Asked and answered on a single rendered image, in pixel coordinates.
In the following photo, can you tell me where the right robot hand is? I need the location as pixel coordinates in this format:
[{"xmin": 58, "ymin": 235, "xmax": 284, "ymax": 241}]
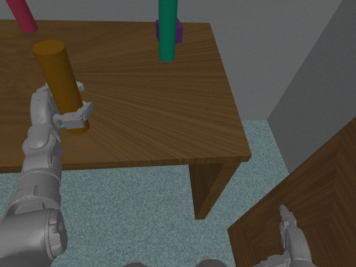
[{"xmin": 253, "ymin": 204, "xmax": 312, "ymax": 267}]

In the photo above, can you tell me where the desk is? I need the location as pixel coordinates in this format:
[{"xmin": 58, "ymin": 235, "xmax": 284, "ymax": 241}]
[{"xmin": 0, "ymin": 19, "xmax": 252, "ymax": 220}]

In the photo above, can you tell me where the left robot arm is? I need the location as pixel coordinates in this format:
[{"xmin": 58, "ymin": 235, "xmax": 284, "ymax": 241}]
[{"xmin": 0, "ymin": 123, "xmax": 68, "ymax": 267}]

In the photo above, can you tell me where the left robot hand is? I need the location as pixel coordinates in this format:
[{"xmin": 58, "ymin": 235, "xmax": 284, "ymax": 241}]
[{"xmin": 30, "ymin": 81, "xmax": 93, "ymax": 131}]

